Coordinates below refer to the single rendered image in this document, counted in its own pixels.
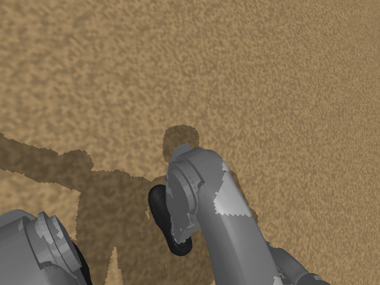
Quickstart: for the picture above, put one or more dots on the left robot foot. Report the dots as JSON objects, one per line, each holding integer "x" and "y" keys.
{"x": 84, "y": 269}

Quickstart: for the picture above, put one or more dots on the right robot hand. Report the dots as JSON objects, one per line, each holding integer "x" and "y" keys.
{"x": 287, "y": 265}

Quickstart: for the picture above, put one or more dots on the right robot arm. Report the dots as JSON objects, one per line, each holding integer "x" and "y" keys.
{"x": 311, "y": 279}

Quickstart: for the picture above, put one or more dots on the right robot foot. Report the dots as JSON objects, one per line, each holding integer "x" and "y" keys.
{"x": 158, "y": 207}

